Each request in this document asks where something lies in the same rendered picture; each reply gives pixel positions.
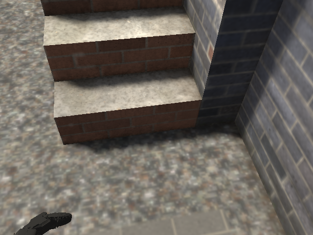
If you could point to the left robot hand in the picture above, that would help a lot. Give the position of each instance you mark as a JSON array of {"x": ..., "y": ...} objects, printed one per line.
[{"x": 45, "y": 222}]

